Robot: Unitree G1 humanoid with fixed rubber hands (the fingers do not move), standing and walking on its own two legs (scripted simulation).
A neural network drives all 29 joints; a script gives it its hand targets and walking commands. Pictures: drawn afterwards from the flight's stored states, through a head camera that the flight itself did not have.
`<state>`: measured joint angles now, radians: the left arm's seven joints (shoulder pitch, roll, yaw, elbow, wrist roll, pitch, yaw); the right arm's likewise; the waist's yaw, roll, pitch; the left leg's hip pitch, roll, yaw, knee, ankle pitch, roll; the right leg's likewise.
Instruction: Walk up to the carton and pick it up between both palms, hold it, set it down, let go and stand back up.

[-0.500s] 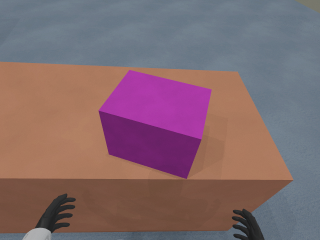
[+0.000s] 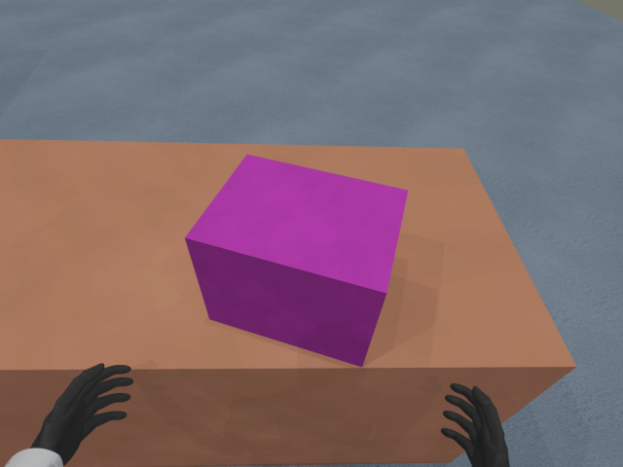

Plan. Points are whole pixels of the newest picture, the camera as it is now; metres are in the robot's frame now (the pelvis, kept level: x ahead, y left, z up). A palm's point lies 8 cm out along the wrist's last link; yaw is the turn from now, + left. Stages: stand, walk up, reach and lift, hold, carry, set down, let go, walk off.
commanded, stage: reach and lift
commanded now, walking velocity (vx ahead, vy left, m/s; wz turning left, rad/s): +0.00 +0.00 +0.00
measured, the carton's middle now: (303, 258) +0.43 +0.02 +0.00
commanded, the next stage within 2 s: none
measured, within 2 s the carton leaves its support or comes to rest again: neither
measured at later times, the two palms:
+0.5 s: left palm (68, 378) +0.22 +0.29 +0.03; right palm (468, 409) +0.20 -0.18 +0.01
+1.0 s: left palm (90, 311) +0.29 +0.27 +0.07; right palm (453, 350) +0.26 -0.17 +0.04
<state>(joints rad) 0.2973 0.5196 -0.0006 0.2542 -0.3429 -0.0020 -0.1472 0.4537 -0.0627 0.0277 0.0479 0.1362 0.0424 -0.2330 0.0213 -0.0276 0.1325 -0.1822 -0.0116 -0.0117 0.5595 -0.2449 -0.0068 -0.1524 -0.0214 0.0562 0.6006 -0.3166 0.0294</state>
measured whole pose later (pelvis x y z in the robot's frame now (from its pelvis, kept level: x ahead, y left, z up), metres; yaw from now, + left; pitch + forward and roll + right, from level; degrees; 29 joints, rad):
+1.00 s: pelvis +0.01 +0.00 +0.00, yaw +0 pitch -7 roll +0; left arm -0.10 0.57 0.00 0.21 -0.43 0.23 -0.14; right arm 0.09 -0.07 0.04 -0.06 0.19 0.31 -0.32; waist 0.02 -0.03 0.15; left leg -0.19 -0.01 -0.01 0.56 -0.25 0.00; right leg -0.15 -0.02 0.06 0.58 -0.31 0.03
